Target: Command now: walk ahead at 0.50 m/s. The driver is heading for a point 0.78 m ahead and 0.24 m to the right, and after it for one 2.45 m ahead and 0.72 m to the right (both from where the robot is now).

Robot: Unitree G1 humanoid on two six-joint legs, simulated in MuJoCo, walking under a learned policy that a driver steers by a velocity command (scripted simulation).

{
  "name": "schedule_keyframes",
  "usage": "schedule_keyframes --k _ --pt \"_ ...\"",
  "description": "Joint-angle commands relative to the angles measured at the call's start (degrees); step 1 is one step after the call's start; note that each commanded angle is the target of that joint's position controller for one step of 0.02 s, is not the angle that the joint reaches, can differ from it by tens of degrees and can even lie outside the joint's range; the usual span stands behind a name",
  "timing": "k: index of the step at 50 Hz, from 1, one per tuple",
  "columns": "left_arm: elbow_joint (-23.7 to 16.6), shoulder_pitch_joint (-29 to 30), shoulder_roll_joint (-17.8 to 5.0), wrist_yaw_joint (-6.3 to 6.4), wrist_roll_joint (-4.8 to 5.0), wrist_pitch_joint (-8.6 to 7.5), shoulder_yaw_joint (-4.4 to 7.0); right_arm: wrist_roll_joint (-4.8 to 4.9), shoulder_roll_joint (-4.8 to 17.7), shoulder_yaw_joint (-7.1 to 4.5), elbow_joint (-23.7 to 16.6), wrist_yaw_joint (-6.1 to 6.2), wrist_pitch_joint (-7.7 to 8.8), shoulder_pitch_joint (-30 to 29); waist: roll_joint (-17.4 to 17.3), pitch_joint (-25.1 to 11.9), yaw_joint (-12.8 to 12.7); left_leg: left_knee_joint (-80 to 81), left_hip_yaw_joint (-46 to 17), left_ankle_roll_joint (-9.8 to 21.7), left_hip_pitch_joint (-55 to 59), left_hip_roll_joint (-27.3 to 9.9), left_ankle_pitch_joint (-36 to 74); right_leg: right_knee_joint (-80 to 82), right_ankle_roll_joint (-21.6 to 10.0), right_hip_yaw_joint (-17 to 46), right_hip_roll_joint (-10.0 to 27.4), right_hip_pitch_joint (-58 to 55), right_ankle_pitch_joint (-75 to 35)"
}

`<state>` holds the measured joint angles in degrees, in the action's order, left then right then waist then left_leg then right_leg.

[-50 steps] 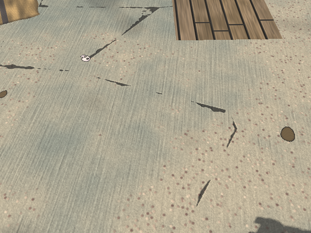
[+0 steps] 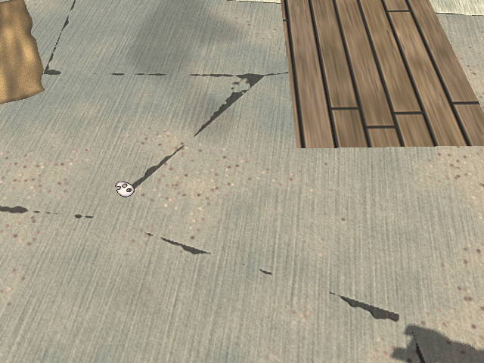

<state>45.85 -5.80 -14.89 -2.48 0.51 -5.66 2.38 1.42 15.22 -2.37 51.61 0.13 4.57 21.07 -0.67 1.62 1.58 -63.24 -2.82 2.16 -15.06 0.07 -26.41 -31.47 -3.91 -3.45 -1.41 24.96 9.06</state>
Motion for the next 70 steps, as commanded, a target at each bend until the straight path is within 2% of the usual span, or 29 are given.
schedule_keyframes --k 1,4,7,12,16,20,22,23,24,25,26,27,28,30,33,40,45,48,50,51,52,53,54,55,56,57,62,66,70 --pt "-0.9 -6.4 -6.1 0.25 -0.43 -0.26 1.67 -0.33 7.3 -1.91 -5.7 0.47 1.98 -4.1 2.2 -4.9 -3.4 -6.7 -2.0 0.6 -24.0 -6.6 8.1 17.7 -9.8 23.5 16.6 -22.5 -3.8" --pt "0.1 -6.1 -5.4 0.11 -0.83 -1.08 1.52 -0.61 4.4 -1.81 -5.0 0.61 0.06 -1.0 4.4 -4.2 -0.3 -2.1 -1.8 -0.2 -18.3 -8.6 11.6 21.9 -10.3 16.8 14.0 -15.6 -9.5" --pt "1.7 -8.4 -7.4 0.96 -0.65 -1.09 2.03 -1.22 4.1 -1.85 -6.9 0.87 -0.60 -6.1 3.4 -1.3 -0.9 4.7 -1.1 -1.9 -23.4 -9.2 17.8 24.0 -10.6 13.0 13.6 -15.2 -13.9" --pt "3.6 -12.7 -8.4 2.07 -0.07 -0.11 2.02 -1.13 2.4 -1.21 -9.2 0.08 0.18 -15.6 3.4 0.4 -4.0 21.7 1.0 -2.2 -24.0 -7.5 31.4 24.7 -7.8 7.8 11.3 -18.1 -13.9" --pt "5.9 -17.7 -8.8 2.21 0.51 0.78 2.02 -0.65 2.3 -0.82 -11.9 -1.07 0.85 -23.4 3.2 2.6 -6.8 29.8 2.0 -1.9 -24.3 -5.5 31.4 22.7 -7.8 9.1 13.0 -23.3 -12.1" --pt "6.5 -17.8 -10.1 2.97 0.84 2.02 2.65 -0.45 4.2 -1.28 -13.2 -2.29 2.12 -24.1 4.8 2.2 -4.8 35.1 1.1 -0.5 -20.2 -3.6 25.1 17.3 -6.8 12.8 15.8 -27.6 -15.3" --pt "5.9 -15.2 -10.7 3.13 0.85 2.34 2.84 -0.63 6.8 -2.61 -11.0 -1.98 2.56 -15.8 5.7 -2.5 0.4 37.6 3.2 1.2 -6.5 -1.0 23.3 8.9 -5.1 12.0 13.7 -25.7 -26.3" --pt "5.2 -14.7 -8.8 3.09 0.28 2.27 2.16 -1.11 10.0 -4.01 -8.4 -1.36 2.69 -6.1 4.5 -9.7 4.5 35.6 1.5 3.5 9.1 -3.4 25.1 -2.6 -3.2 9.9 10.2 -19.5 -25.6" --pt "3.4 -17.4 -3.9 2.94 -0.50 1.66 0.76 -2.38 14.9 -5.25 -7.3 -0.74 2.52 2.7 -4.5 -19.4 5.8 34.1 -14.8 8.9 31.6 -17.2 23.2 -23.5 0.2 5.9 3.2 -0.8 -7.9" --pt "3.4 -22.3 -0.5 2.75 0.50 0.69 -0.35 -2.14 14.5 -4.99 -6.7 -1.00 1.97 4.5 -16.9 -26.5 4.1 41.6 -35.3 13.6 40.6 -25.5 13.5 -36.8 1.7 8.7 -1.7 12.8 25.2" --pt "3.5 -18.3 -7.2 2.74 2.16 0.41 1.47 -1.77 9.1 -3.58 -7.1 -0.79 1.81 2.4 -10.7 -19.7 5.1 44.2 -32.0 11.2 34.9 -23.3 7.6 -42.4 1.4 12.3 1.8 17.5 23.2" --pt "2.1 -14.0 -8.6 2.86 2.53 0.47 2.02 -1.32 7.2 -2.92 -7.5 -0.60 1.77 -2.0 -7.9 -11.8 4.1 45.9 -23.5 9.1 26.3 -21.9 9.0 -42.3 1.1 10.4 4.3 19.1 17.7" --pt "1.9 -12.2 -7.9 3.08 1.84 0.73 2.15 -1.50 5.8 -2.43 -7.6 -0.70 1.83 -5.9 -4.5 -7.7 2.3 48.2 -17.9 8.2 18.3 -19.6 12.5 -40.3 1.3 9.6 6.6 16.8 13.0" --pt "2.2 -13.7 -5.6 3.00 1.49 2.23 2.59 -2.14 3.8 -2.05 -7.1 -0.94 2.29 -10.1 -6.2 -3.7 -1.2 52.5 -9.0 7.3 8.5 -16.3 17.0 -36.8 1.6 9.8 9.3 10.8 8.0" --pt "1.0 -12.9 -3.4 3.01 1.39 4.15 2.65 -2.25 4.7 -2.65 -5.9 -0.77 3.02 -11.1 -4.9 -1.0 -2.6 55.7 -1.2 8.2 4.6 -15.6 23.3 -34.7 2.4 9.4 9.9 11.4 3.8" --pt "-3.4 -1.7 -2.2 1.14 0.60 3.73 2.13 -2.04 8.2 -3.73 -3.5 0.81 1.99 -7.8 -1.9 2.1 0.4 56.7 10.1 7.3 9.4 -15.1 28.2 -14.9 2.8 5.8 9.0 14.2 -11.5" --pt "-7.6 5.5 -2.6 -0.47 0.69 3.83 1.84 -0.63 10.3 -4.61 -1.8 0.97 0.17 -4.2 -1.8 4.4 2.3 53.1 13.2 6.2 18.6 -17.9 32.2 -7.5 0.6 2.0 7.8 15.9 -5.8" --pt "-8.3 1.5 -5.1 -0.78 0.73 4.19 3.17 0.20 12.5 -5.26 -2.2 1.14 -0.97 -5.9 -4.3 0.1 -1.5 42.2 15.7 4.3 20.9 -17.9 56.9 -6.4 -2.6 -2.8 2.8 6.4 2.7" --pt "-3.9 -15.2 -10.9 0.15 1.11 4.46 6.59 0.39 11.9 -4.80 -2.7 1.22 -1.58 -7.1 -2.2 -8.8 -10.4 18.7 18.2 1.0 12.2 -13.8 59.5 -0.9 -6.5 -3.4 -2.4 -18.3 -0.6" --pt "-2.7 -20.5 -17.0 1.41 1.34 4.90 8.05 -2.40 6.2 -2.92 -4.3 1.04 -1.01 -5.5 10.5 -12.3 -9.5 -0.9 17.8 -2.0 -5.6 -9.2 21.2 0.2 -10.5 15.9 9.8 -33.5 -4.1" --pt "-5.1 -17.7 -19.7 0.88 0.91 3.67 7.72 -1.93 2.2 -1.33 -7.5 0.34 1.27 -2.7 17.4 -21.5 -4.4 -16.5 4.9 -4.1 -25.1 2.2 -9.3 11.7 -22.3 50.1 20.7 -47.4 11.0" --pt "-5.3 -18.3 -14.0 0.26 0.61 2.81 6.13 0.64 8.0 -2.46 -8.4 -0.32 3.23 -10.8 7.5 -19.1 -8.7 -18.7 -2.3 -2.6 -31.6 -0.6 -5.5 16.7 -18.9 48.3 20.5 -46.2 11.5" --pt "-5.0 -16.1 -11.7 0.25 0.50 2.07 5.43 1.59 8.4 -2.54 -9.4 -0.52 4.13 -13.4 6.2 -12.0 -7.6 -15.5 -1.5 -1.0 -33.8 -3.0 -0.1 16.1 -16.5 39.9 18.7 -40.0 7.5" --pt "-5.8 -11.9 -9.8 0.33 0.64 1.75 4.81 0.36 7.8 -2.49 -8.4 0.04 4.30 -13.0 0.9 -8.1 -4.7 -10.5 -1.8 -0.8 -30.1 -5.7 4.5 15.6 -14.3 32.9 16.1 -31.3 1.2" --pt "-6.6 -8.4 -7.9 0.59 0.45 1.72 4.21 -1.04 8.5 -3.03 -7.8 0.39 3.90 -12.3 1.2 -6.1 -2.6 -5.7 -1.9 -1.3 -25.7 -7.2 7.1 16.0 -13.2 27.8 13.9 -24.4 -4.4" --pt "-7.5 -7.0 -7.1 0.91 -0.13 1.71 3.80 -1.28 8.6 -3.28 -7.6 0.22 3.10 -11.3 2.3 -5.5 -1.2 -3.7 -2.2 -1.7 -22.1 -8.0 8.8 17.3 -12.7 25.5 12.5 -20.3 -7.4" --pt "-6.8 -10.7 -9.9 2.77 0.41 1.43 4.46 -2.35 5.5 -2.63 -10.1 0.41 1.20 -16.8 2.3 -2.5 -1.9 11.7 -0.3 -5.5 -22.4 -5.8 19.2 19.4 -12.2 19.2 9.4 -14.6 -15.5" --pt "-6.0 -13.5 -9.9 3.39 0.70 2.02 4.48 -1.63 4.0 -1.78 -12.4 -0.50 1.72 -24.3 5.2 -0.9 -4.8 27.8 0.2 -5.6 -18.2 -2.3 31.3 18.5 -8.9 17.5 6.7 -12.5 -8.0" --pt "-4.7 -16.3 -9.6 3.59 1.10 2.52 4.54 -0.99 5.7 -2.04 -14.4 -1.52 2.63 -27.6 5.9 -0.5 -6.0 34.1 -1.2 -4.3 -16.1 -0.9 31.0 14.4 -8.1 22.4 8.9 -16.5 -5.0"
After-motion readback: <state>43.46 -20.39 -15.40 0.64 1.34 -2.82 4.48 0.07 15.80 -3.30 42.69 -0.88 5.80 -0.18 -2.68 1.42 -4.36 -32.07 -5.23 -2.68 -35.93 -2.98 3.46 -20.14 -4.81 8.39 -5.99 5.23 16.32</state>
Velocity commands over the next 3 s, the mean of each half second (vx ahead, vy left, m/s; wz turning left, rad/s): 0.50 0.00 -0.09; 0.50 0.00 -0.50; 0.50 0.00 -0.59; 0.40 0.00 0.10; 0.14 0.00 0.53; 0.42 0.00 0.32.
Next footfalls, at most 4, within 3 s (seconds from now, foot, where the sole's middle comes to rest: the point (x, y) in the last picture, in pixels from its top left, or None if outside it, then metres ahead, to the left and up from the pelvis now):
0.46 left None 0.43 0.15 -0.76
1.00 right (310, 296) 0.64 -0.17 -0.76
1.50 left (292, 196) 1.00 -0.15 -0.76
1.94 right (383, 189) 1.01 -0.46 -0.76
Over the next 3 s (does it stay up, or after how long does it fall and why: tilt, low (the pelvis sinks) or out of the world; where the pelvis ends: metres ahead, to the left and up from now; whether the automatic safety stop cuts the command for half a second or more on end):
stays up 1.25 -0.38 0.01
